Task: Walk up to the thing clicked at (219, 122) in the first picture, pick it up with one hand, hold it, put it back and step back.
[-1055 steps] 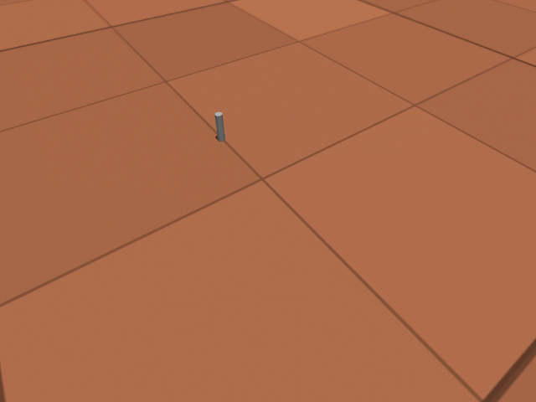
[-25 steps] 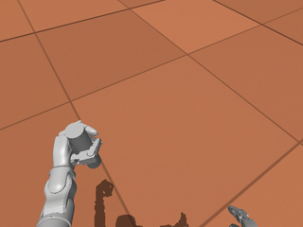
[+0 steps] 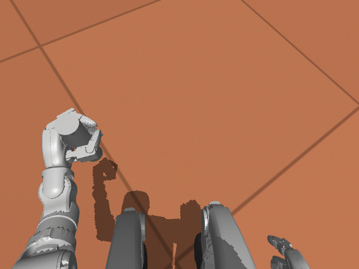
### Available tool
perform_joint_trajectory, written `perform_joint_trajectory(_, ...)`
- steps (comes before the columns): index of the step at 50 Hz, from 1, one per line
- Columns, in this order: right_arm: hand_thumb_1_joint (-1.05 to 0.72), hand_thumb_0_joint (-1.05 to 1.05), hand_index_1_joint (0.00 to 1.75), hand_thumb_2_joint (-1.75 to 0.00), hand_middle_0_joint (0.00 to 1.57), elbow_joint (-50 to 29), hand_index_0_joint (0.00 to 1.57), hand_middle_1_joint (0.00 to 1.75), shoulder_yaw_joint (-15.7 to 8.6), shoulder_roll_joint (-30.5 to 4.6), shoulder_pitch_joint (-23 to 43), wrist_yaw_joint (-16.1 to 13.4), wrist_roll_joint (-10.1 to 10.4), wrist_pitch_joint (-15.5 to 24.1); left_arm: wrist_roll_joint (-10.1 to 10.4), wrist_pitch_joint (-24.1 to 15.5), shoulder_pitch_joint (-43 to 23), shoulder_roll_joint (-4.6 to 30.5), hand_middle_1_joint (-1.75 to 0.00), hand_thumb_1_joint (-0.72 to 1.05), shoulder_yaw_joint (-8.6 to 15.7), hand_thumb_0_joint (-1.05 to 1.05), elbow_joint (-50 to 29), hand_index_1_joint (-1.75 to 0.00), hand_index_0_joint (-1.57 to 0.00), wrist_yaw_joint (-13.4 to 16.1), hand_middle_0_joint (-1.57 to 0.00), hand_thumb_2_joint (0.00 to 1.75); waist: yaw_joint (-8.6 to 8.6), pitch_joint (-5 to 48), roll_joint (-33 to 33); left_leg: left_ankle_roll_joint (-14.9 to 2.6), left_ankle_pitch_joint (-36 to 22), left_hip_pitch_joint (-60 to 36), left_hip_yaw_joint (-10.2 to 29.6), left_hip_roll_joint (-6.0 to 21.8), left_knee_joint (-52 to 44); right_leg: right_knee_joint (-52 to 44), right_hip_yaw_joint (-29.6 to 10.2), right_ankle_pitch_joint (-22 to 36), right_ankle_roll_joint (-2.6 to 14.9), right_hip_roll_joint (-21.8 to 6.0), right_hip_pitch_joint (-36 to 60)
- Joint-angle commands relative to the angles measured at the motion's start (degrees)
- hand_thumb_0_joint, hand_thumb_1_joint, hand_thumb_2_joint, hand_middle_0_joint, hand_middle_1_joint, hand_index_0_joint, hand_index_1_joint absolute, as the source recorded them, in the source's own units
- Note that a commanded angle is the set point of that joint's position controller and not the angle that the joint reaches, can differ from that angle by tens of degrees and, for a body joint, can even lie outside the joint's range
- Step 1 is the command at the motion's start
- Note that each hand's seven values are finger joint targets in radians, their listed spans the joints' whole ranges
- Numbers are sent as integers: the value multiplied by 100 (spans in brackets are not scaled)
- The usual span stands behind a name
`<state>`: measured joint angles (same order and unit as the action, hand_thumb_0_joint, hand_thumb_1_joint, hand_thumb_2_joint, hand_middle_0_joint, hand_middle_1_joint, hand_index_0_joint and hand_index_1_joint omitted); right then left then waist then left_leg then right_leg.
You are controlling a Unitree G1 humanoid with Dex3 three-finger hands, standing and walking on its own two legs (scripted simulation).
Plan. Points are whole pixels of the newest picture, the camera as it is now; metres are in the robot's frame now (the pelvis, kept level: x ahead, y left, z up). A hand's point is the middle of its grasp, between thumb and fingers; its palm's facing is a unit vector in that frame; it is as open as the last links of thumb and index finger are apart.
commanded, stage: crouch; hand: left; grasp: from the side
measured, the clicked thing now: (82, 141) +0.41 +0.20 -0.04
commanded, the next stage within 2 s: lower in 1.20 s
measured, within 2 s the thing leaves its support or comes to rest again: neither
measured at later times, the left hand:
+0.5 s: hand (105, 158) +0.43 +0.20 -0.23, palm faces +0.12 -0.99 -0.01, open 5.3 cm
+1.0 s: hand (110, 159) +0.45 +0.20 -0.32, palm faces +0.09 -1.00 -0.01, open 5.3 cm
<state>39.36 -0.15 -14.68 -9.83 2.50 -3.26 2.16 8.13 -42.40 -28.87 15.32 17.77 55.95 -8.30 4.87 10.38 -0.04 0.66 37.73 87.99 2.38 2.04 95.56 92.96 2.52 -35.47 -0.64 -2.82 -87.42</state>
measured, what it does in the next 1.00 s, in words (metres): lowers itself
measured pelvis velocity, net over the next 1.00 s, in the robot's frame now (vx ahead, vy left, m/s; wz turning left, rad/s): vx -0.05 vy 0.01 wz -0.11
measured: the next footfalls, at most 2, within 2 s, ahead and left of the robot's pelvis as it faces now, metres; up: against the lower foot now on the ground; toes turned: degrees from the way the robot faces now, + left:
none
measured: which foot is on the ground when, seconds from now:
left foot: down 0.00-1.00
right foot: down 0.00-1.00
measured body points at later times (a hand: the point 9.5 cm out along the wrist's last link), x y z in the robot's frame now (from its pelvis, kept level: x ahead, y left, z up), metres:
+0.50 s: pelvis -0.05 +0.00 -0.18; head +0.17 +0.04 +0.21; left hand +0.42 +0.25 -0.23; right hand +0.04 -0.28 -0.30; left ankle +0.05 +0.12 -0.53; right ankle +0.06 -0.13 -0.53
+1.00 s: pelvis -0.05 +0.01 -0.24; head +0.19 +0.08 +0.13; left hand +0.44 +0.26 -0.32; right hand +0.00 -0.27 -0.33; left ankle +0.04 +0.12 -0.53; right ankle +0.06 -0.13 -0.53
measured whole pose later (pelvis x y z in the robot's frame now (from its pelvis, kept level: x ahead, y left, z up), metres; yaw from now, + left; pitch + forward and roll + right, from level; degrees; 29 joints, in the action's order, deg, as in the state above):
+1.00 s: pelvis -0.05 +0.01 -0.24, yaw -6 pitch +28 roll -10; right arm 39.9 9.8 -17.9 -5.2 6.6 -10.4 -1.4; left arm 1.5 -44.2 -45.9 33.2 28.7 70.3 -8.4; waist 13.3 -2.8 -3.6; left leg 0.0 39.6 130.3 9.4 0.6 141.3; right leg 133.5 5.4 -35.3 -2.1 -2.1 -126.1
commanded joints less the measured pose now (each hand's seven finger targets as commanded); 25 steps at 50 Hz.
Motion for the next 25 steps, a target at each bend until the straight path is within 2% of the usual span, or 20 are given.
perform_joint_trajectory(1, -89, 0, 30, -91, 20, -369, 20, 30, -385, -1025, -505, 3, -51, 117, 24, -595, -2068, 1096, -142, 59, 308, 0, -1089, -142, -136, 20, -136, 132, 114, 3513, 441, -136, -1560, -1422, 47, -197, -552, -491, -116, 1424, 257, 234, 1220)
perform_joint_trajectory(3, -89, 0, 30, -91, 20, -291, 20, 30, -340, -1056, -562, 30, -84, 106, -19, -615, -2120, 1207, -143, 61, 429, 0, -901, -143, -136, -23, -136, 133, 142, 3639, 420, -142, -1788, -1179, 59, -200, -243, -117, -52, 1636, 271, 234, 998)
perform_joint_trajectory(5, -90, 0, 30, -91, 20, -210, 20, 30, -323, -1062, -601, 55, -119, 80, -85, -617, -2293, 1415, -142, 59, 586, 0, -549, -142, -135, -60, -135, 131, 207, 3505, 313, -183, -1572, -639, 6, -214, 85, 67, -105, 1513, 245, 223, 820)
perform_joint_trajectory(6, -90, 0, 30, -91, 20, -203, 20, 30, -311, -1050, -592, 69, -148, 86, -84, -636, -2378, 1358, -142, 59, 553, 0, -504, -143, -135, -77, -135, 132, 233, 3555, 296, -187, -1533, -421, -31, -215, 255, 178, -142, 1519, 224, 208, 827)
perform_joint_trajectory(7, -90, 0, 30, -91, 20, -179, 20, 30, -269, -1030, -606, 90, -178, 73, -97, -665, -2484, 1469, -142, 60, 649, 0, -428, -142, -135, -75, -135, 132, 253, 3609, 266, -193, -1542, -197, -57, -216, 425, 292, -184, 1566, 207, 195, 861)
perform_joint_trajectory(9, -90, 0, 30, -91, 20, -147, 20, 30, -252, -1063, -594, 126, -213, 61, -169, -721, -2690, 1661, -142, 57, 795, 0, -317, -142, -134, -84, -134, 132, 237, 3639, 392, -174, -1355, -59, -53, -218, 609, 568, -110, 1315, 237, 218, 428)
perform_joint_trajectory(10, -90, 0, 30, -91, 20, -140, 20, 30, -231, -1069, -565, 150, -239, 55, -219, -722, -2720, 1699, -142, 57, 769, 0, -164, -143, -133, -97, -134, 133, 226, 3569, 519, -163, -1273, 12, -83, -213, 714, 675, -112, 1187, 243, 220, 248)
perform_joint_trajectory(12, -90, 0, 30, -91, 20, -105, 20, 30, -225, -1120, -548, 174, -278, 37, -284, -777, -3009, 1764, -143, 56, 797, 0, -148, -144, -135, -94, -135, 134, 319, 3499, 696, -138, -977, 169, -69, -213, 876, 936, -2, 927, 272, 230, -203)
perform_joint_trajectory(13, -90, 0, 30, -91, 20, -97, 20, 30, -203, -1150, -555, 189, -295, 39, -304, -789, -3046, 1847, -142, 55, 855, 0, -81, -143, -134, -103, -134, 133, 323, 3557, 794, -133, -973, 212, -71, -218, 977, 1060, 38, 937, 277, 225, -276)
perform_joint_trajectory(15, -91, 0, 30, -91, 20, -98, 20, 30, -196, -1197, -570, 213, -316, 33, -321, -809, -3259, 1853, -142, 55, 822, 0, -63, -142, -134, -147, -134, 132, 395, 3693, 774, -140, -902, 313, -84, -216, 1154, 1244, 90, 912, 266, 230, -411)
perform_joint_trajectory(16, -91, 0, 30, -91, 20, -80, 20, 30, -174, -1210, -562, 223, -320, 24, -347, -820, -3323, 1999, -141, 53, 860, 0, -74, -142, -133, -156, -133, 131, 397, 3632, 919, -118, -809, 413, -101, -210, 1208, 1376, 110, 834, 265, 222, -471)
perform_joint_trajectory(18, -91, 0, 30, -91, 20, -55, 20, 30, -154, -1279, -569, 239, -342, -1, -383, -783, -3376, 2064, -140, 54, 914, 0, 80, -140, -132, -162, -133, 130, 397, 3688, 1079, -97, -852, 361, -74, -194, 1352, 1617, 185, 849, 277, 221, -772)
perform_joint_trajectory(20, -91, 0, 30, -91, 20, -48, 20, 30, -112, -1314, -565, 243, -359, -27, -387, -778, -3718, 2115, -138, 52, 902, 0, -6, -138, -131, -124, -131, 128, 497, 3664, 1173, -83, -775, 477, -48, -185, 1505, 1813, 229, 798, 277, 210, -957)
perform_joint_trajectory(21, -91, 0, 30, -91, 20, -53, 20, 30, -84, -1343, -524, 249, -369, -31, -412, -761, -3716, 2210, -137, 52, 980, 0, 105, -138, -130, -103, -130, 128, 499, 3516, 1124, -92, -618, 617, -31, -191, 1579, 1878, 255, 686, 263, 205, -1097)
perform_joint_trajectory(22, -91, 0, 30, -91, 20, -46, 20, 30, -78, -1359, -529, 246, -377, -45, -415, -744, -3859, 2270, -136, 50, 945, 0, 91, -137, -130, -84, -131, 126, 550, 3505, 1071, -116, -413, 833, -76, -200, 1687, 1858, 240, 547, 245, 225, -1073)
perform_joint_trajectory(24, -90, 0, 30, -91, 20, -17, 20, 30, -10, -1389, -528, 236, -394, -78, -451, -745, -3866, 2566, -136, 50, 1100, 0, 178, -136, -129, -48, -130, 126, 530, 3343, 1030, -136, -135, 1156, -84, -207, 1794, 1949, 283, 305, 220, 239, -1106)
perform_joint_trajectory(25, -90, 0, 30, -91, 20, -31, 20, 30, 25, -1399, -478, 239, -416, -71, -444, -743, -3877, 2508, -136, 54, 1039, 0, 212, -137, -130, -66, -130, 127, 578, 3262, 976, -157, -71, 1280, -97, -212, 1906, 1985, 302, 275, 197, 243, -1097)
